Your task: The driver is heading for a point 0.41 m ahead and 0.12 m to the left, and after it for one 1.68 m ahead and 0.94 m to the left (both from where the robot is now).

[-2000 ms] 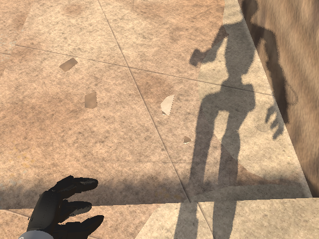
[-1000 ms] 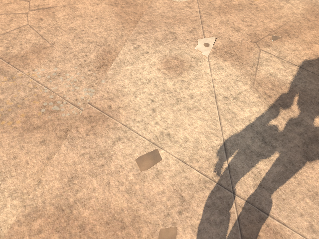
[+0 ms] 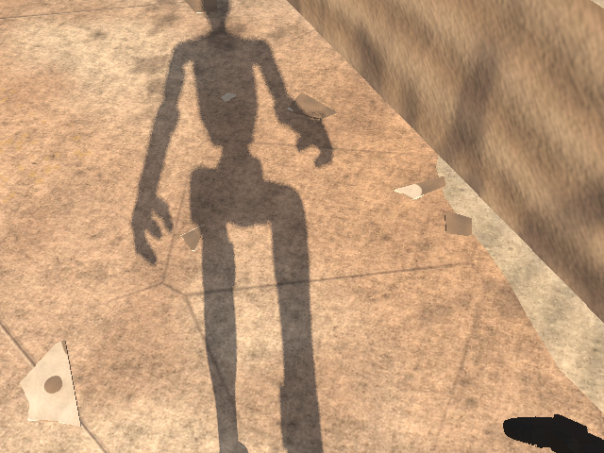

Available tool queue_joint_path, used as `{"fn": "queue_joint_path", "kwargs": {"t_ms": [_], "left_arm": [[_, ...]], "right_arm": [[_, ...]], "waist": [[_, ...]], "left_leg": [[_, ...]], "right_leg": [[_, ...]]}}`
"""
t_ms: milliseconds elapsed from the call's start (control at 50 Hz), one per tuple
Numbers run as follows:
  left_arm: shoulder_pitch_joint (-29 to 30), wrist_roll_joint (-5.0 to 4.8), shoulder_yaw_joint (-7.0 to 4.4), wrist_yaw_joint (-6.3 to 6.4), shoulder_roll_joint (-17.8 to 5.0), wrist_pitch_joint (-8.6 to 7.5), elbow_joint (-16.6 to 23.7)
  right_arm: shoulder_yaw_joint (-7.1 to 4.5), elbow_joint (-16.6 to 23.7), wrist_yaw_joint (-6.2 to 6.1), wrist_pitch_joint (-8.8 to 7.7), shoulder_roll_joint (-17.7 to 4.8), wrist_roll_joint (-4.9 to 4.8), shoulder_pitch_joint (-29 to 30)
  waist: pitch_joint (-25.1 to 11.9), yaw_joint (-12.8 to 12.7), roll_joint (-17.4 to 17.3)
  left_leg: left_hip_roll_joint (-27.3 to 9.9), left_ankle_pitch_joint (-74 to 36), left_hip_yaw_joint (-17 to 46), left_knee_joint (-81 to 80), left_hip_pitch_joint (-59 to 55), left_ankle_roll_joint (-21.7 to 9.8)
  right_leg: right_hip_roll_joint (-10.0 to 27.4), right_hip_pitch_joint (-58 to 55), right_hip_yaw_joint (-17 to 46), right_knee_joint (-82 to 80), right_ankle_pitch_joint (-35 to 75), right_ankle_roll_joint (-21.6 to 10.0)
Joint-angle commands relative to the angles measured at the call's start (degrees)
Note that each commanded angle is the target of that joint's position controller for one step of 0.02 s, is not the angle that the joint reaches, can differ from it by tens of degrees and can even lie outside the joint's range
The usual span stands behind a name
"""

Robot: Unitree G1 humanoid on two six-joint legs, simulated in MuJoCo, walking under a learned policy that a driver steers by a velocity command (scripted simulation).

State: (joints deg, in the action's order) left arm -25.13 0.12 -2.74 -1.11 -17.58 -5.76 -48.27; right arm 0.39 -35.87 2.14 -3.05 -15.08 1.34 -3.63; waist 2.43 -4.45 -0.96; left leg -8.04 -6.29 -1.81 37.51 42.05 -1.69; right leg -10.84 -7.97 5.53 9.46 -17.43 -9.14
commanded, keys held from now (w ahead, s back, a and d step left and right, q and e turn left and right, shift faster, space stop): w+q+shift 0.16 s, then q+shift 0.78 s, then e+shift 0.06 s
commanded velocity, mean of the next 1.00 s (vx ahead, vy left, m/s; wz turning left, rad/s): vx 0.39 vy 0.00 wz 0.77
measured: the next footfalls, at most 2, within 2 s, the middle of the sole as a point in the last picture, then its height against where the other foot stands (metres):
left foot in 0.12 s outside the picture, level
right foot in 0.50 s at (319, 349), level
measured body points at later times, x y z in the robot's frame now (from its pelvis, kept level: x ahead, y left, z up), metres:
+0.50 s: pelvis +0.45 +0.06 -0.01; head +0.48 +0.09 +0.44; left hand +0.64 +0.36 -0.04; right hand +0.55 -0.22 -0.12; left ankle +0.30 +0.11 -0.73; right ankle +0.67 +0.03 -0.73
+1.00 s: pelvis +0.54 +0.11 +0.00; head +0.55 +0.16 +0.45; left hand +0.41 +0.42 -0.11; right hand +0.88 +0.07 -0.07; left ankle +0.48 +0.20 -0.73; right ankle +0.66 +0.03 -0.72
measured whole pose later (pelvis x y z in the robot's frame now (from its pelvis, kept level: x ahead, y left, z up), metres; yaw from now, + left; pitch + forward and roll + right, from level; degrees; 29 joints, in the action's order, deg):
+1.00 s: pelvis +0.54 +0.11 +0.00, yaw +51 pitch +2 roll -2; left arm -6.3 -0.2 -5.3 0.2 -19.0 -0.1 -42.2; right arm -4.9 -32.8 0.3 4.6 -18.8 -0.7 -7.8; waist 3.5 -1.0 0.6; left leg -2.8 17.5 -1.8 35.0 20.6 -0.5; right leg 7.6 19.2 -13.2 36.5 -19.5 2.3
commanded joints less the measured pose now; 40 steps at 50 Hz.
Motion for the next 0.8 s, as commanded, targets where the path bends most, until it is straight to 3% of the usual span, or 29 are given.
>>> {"fn": "queue_joint_path", "kwargs": {"t_ms": [20,60,80,100,120,140,160,180,200,240,280,300,320,360,380,420,460,480,500,520,540,560,580,600,640,680,740,800], "left_arm": [[0.3,0.65,-1.94,0.62,-9.5,-1.52,1.5],[-0.7,1.95,-2.18,1.89,-11.3,-0.75,0.8],[0.4,3.09,-2.34,2.52,-11.9,0.06,1.0],[3.3,4.16,-2.51,3.07,-12.3,1.0,1.8],[7.8,4.16,-2.41,3.39,-12.2,1.4,3.1],[2.5,1.5,-0.49,2.12,-4.0,0.69,6.1],[5.7,2.49,0.48,1.41,-4.6,-1.04,8.0],[11.1,2.06,1.08,1.42,-5.0,-1.89,10.2],[12.8,2.29,1.4,1.24,-6.0,-2.39,10.6],[13.1,3.29,1.86,1.28,-4.9,-0.72,11.9],[12.7,3.53,2.55,1.36,-3.9,1.54,13.3],[16.1,0.34,1.63,1.45,-4.9,-0.41,15.1],[19.7,0.35,2.03,1.65,-4.3,-1.06,16.3],[24.5,1.25,2.51,1.8,-1.8,-1.53,17.7],[25.8,0.76,2.12,1.83,-1.8,-1.43,18.2],[26.7,-0.33,1.2,1.72,-3.0,-1.16,19.1],[24.4,-0.49,-0.08,1.94,-5.2,-1.01,19.0],[18.3,0.11,-0.68,2.18,-5.6,-1.06,17.4],[9.5,1.06,-0.89,2.54,-6.6,-0.75,15.3],[8.9,2.86,-0.12,2.38,-7.0,0.27,16.6],[10.9,0.97,-1.35,2.02,-8.9,1.21,15.1],[16.8,1.13,-0.96,2.76,-4.6,1.89,18.3],[19.9,0.9,0.01,3.28,-1.9,2.84,18.7],[21.5,1.28,0.25,3.51,-2.0,3.57,18.8],[22.8,1.69,-0.45,3.55,-3.1,3.88,16.6],[21.3,1.69,-1.24,3.44,-4.0,3.57,14.3],[21.5,1.36,-2.41,3.57,-5.8,3.89,12.9],[23.7,0.92,-3.13,3.35,-7.3,4.44,12.3]], "right_arm": [[-1.48,2.7,0.35,-0.62,-5.2,-0.65,4.0],[-2.63,1.2,0.15,-0.63,-7.6,-0.62,0.4],[-3.39,-0.6,-0.12,-0.41,-9.1,-0.79,-6.4],[-4.4,-4.5,-0.5,-0.06,-10.7,-0.97,-18.3],[-5.71,-8.1,-1.11,0.34,-12.9,-0.51,-31.1],[-7.89,-9.2,-1.44,0.78,-19.8,0.79,-33.0],[-7.19,-8.2,-0.84,1.33,-15.6,-0.46,-27.8],[-7.14,-6.9,-1.01,1.02,-15.1,-0.42,-22.3],[-6.52,-7.3,-0.96,0.94,-12.0,-0.79,-20.5],[-5.3,-8.1,-1.44,0.32,-9.2,-1.18,-18.9],[-5.32,-7.8,-0.89,-0.65,-10.7,-1.39,-17.6],[-4.78,-4.1,-1.33,-2.44,-8.0,-3.37,-11.8],[-5.46,-3.9,-1.98,-2.69,-10.7,-3.78,-10.3],[-7.03,-5.4,-3.32,-1.22,-13.9,-4.07,-14.4],[-7.32,-6.6,-3.84,-0.23,-14.1,-3.99,-17.4],[-7.09,-7.2,-4.66,1.34,-11.9,-3.87,-19.4],[-7.14,-5.3,-5.26,2.2,-10.4,-3.77,-16.0],[-6.96,-3.8,-5.3,2.42,-9.3,-3.69,-13.4],[-5.67,-2.2,-4.9,2.69,-5.1,-2.38,-14.6],[-3.96,-2.3,-4.37,2.73,0.3,-1.57,-26.3],[-4.25,-1.4,-3.03,2.93,-6.6,-3.01,-33.4],[-5.62,-2.1,-3.23,3.92,-10.8,-3.47,-27.3],[-6.58,-0.6,-3.65,4.84,-13.1,-3.42,-20.2],[-7.05,0.3,-4.29,5.75,-13.3,-3.12,-16.9],[-6.49,2.5,-4.41,6.38,-10.0,-2.91,-14.8],[-5.58,3.9,-4.39,5.83,-6.4,-2.84,-13.5],[-5.71,4.6,-3.89,5.83,-7.1,-2.67,-11.5],[-5.97,5.1,-3.01,6.49,-8.1,-2.69,-8.9]], "waist": [[2.5,1.1,1.5],[-2.2,3.4,4.3],[-5.8,7.1,6.2],[-10.5,12.8,7.2],[-13.5,20.2,5.2],[-17.5,14.0,-14.4],[-20.7,12.8,-10.3],[-10.9,10.9,-5.0],[-6.2,8.6,3.2],[0.3,3.6,5.8],[0.4,1.2,4.1],[0.8,1.2,1.3],[1.0,1.4,0.2],[-3.7,4.9,0.4],[-5.5,6.2,-0.5],[-6.4,6.8,-4.0],[-7.6,4.4,-6.1],[-10.9,1.0,-5.8],[-19.3,-1.0,-0.9],[-26.9,4.5,12.8],[-33.7,7.6,19.2],[-27.4,5.4,10.9],[-18.1,4.5,6.0],[-13.1,4.7,3.8],[-6.6,6.3,4.9],[-7.4,6.1,6.7],[-11.0,5.9,6.1],[-9.4,6.0,7.0]], "left_leg": [[5.0,-3.8,-3.8,-6.1,-13.0,-4.1],[10.9,5.1,-6.1,-5.0,-16.6,-5.5],[13.1,9.6,-6.2,-3.9,-21.8,-6.5],[14.3,13.2,-6.1,-3.5,-31.0,-7.5],[11.6,17.9,-1.9,-4.2,-45.2,-10.1],[-3.8,29.7,28.3,-4.1,-66.4,-22.2],[-7.8,34.6,52.5,-19.2,-67.5,-24.1],[-7.9,29.8,47.2,-21.9,-58.9,-22.6],[-6.5,17.3,40.2,-21.8,-49.4,-20.5],[-1.9,-9.0,28.9,-21.1,-33.8,-18.0],[2.6,-23.8,21.2,-21.5,-25.3,-16.1],[5.4,-18.7,20.6,-23.3,-21.6,-15.3],[7.4,-18.8,18.7,-22.7,-18.4,-14.1],[10.8,-15.2,17.3,-20.1,-17.3,-8.8],[11.5,-11.1,18.4,-18.3,-18.6,-6.5],[12.2,-3.5,22.3,-14.3,-21.3,-3.5],[13.0,0.1,24.5,-6.6,-24.1,-1.1],[15.0,0.1,22.7,1.8,-24.6,1.0],[16.8,19.4,18.5,18.5,-20.1,3.2],[21.2,54.8,16.0,35.6,-8.7,4.6],[13.7,47.4,14.5,47.5,-5.1,5.3],[9.7,40.5,12.0,49.0,-3.0,6.7],[8.3,34.8,8.7,46.7,-1.2,7.3],[6.9,32.0,7.5,46.2,-2.6,7.9],[5.1,30.8,5.8,39.4,-6.4,7.5],[4.4,30.3,4.4,33.5,-6.4,7.5],[2.0,25.4,4.7,27.1,-7.6,7.0],[1.4,20.6,3.1,19.9,-12.3,5.7]], "right_leg": [[16.2,6.0,-1.2,-5.2,46.0,-0.3],[18.2,-1.5,-4.4,4.1,70.4,2.4],[19.3,-3.1,-5.5,13.6,79.2,3.3],[19.6,-1.2,-7.0,27.8,82.3,4.0],[17.3,10.6,-9.6,49.1,73.3,4.7],[6.9,41.1,-8.1,79.6,17.6,9.6],[2.9,52.4,-1.4,83.1,-6.8,8.5],[7.7,55.7,2.4,80.4,-1.9,8.0],[10.4,52.2,1.7,74.7,0.7,7.7],[12.3,46.0,0.0,67.8,-1.7,9.7],[12.7,40.0,-2.4,56.5,-3.4,11.5],[10.9,38.9,-1.4,49.0,-0.9,12.1],[9.3,36.1,-3.2,40.0,2.6,12.7],[4.5,27.5,-4.9,25.6,16.0,13.1],[2.8,24.6,-4.5,21.3,21.9,13.3],[2.3,21.5,-1.6,16.6,27.1,12.9],[4.5,17.8,1.2,12.7,29.1,12.1],[6.8,11.2,1.3,9.7,34.2,11.2],[17.7,-2.7,8.2,14.8,45.1,7.1],[34.7,-14.8,25.2,22.4,72.6,-2.3],[44.2,-15.3,39.0,19.8,50.7,-10.0],[37.3,-7.9,32.4,15.5,30.4,-9.1],[31.9,1.7,22.4,12.8,20.9,-5.7],[28.5,9.8,17.4,10.5,19.6,-4.2],[24.3,20.7,8.4,7.9,24.3,-3.1],[24.7,19.6,4.1,7.1,33.0,-4.5],[28.0,16.7,1.5,6.4,31.5,-6.1],[28.0,20.1,-3.9,4.9,21.7,-4.8]]}}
